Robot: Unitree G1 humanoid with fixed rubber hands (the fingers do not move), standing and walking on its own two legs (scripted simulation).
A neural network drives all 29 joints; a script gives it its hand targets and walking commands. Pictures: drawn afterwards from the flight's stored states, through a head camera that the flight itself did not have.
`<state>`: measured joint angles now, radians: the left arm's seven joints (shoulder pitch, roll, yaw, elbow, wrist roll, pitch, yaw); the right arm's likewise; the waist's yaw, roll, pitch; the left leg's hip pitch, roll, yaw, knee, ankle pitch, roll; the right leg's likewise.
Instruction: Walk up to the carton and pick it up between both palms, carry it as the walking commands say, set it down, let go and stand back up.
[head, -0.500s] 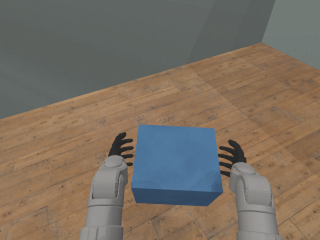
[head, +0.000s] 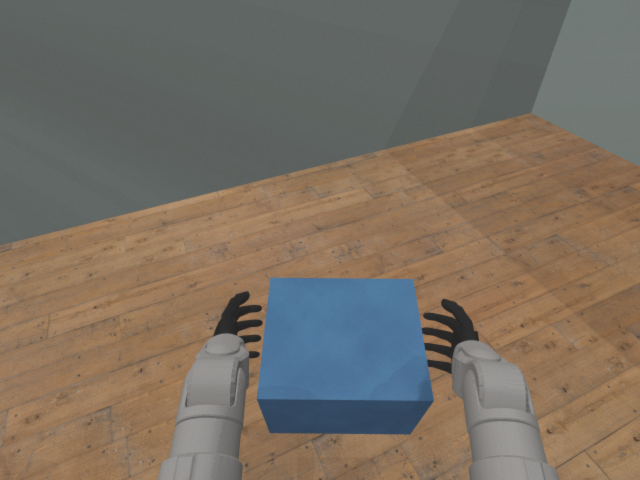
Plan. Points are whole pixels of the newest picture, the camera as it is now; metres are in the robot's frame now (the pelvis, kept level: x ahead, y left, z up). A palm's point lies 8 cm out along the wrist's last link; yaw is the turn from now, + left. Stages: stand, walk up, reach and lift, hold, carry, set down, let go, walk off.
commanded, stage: hold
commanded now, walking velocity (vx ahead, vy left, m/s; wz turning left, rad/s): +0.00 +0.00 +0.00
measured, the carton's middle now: (340, 356) +0.32 +0.01 -0.06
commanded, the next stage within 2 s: set down in 0.14 s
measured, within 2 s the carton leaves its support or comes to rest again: neither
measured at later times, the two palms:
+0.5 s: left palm (239, 329) +0.31 +0.16 +0.02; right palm (458, 335) +0.32 -0.15 +0.01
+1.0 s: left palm (246, 366) +0.31 +0.16 -0.08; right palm (443, 372) +0.32 -0.15 -0.09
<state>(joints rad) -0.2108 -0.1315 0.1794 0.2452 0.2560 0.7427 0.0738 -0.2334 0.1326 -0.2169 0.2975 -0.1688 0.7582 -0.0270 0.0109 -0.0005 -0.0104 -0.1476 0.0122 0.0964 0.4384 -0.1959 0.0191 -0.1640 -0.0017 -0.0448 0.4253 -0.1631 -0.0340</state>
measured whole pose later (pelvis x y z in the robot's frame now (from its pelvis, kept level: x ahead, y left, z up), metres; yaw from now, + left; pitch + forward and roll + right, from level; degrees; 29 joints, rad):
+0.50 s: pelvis +0.02 +0.00 +0.00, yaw +1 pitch -4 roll +0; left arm -0.30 -0.16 0.28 0.41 0.29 0.59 0.03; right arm -0.32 0.13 -0.32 0.45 -0.26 0.59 0.03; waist 0.01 0.01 0.01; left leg -0.17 0.01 0.08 0.44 -0.20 0.03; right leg -0.18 0.00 -0.04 0.43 -0.18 -0.03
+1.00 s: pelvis +0.01 +0.00 -0.02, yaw +1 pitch +16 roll +0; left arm -0.30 -0.16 0.32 0.46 0.31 0.27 0.00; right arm -0.32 0.15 -0.33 0.51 -0.26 0.27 -0.01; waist 0.01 0.01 -0.04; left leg -0.69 0.01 0.08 0.61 -0.21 0.03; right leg -0.70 -0.01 -0.04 0.60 -0.18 -0.03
